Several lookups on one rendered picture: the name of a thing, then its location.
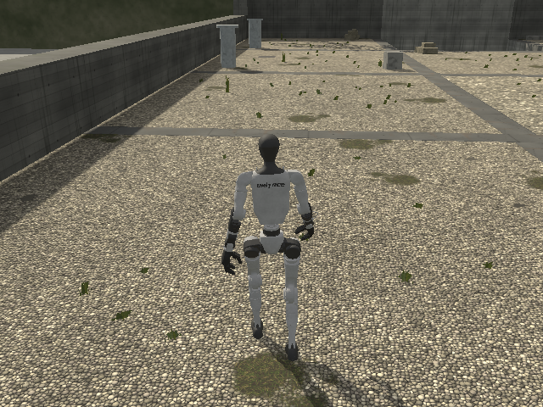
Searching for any robot head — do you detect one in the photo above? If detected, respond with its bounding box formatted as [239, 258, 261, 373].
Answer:
[255, 134, 284, 175]

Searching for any robot left upper arm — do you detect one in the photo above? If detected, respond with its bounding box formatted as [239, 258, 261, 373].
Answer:
[232, 171, 253, 220]

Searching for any left robot forearm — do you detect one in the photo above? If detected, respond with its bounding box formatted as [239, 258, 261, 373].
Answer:
[223, 207, 241, 252]

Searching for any robot right upper arm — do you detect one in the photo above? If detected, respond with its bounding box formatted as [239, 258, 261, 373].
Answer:
[287, 170, 311, 215]

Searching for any right robot hand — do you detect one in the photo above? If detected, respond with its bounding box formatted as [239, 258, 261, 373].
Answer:
[294, 225, 314, 241]

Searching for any robot torso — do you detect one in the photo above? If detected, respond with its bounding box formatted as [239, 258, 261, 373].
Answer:
[250, 166, 290, 254]

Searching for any left robot hand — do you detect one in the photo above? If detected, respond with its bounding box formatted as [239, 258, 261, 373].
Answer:
[221, 250, 242, 275]

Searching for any right robot forearm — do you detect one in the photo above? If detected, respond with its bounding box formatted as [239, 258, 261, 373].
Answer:
[301, 202, 314, 229]

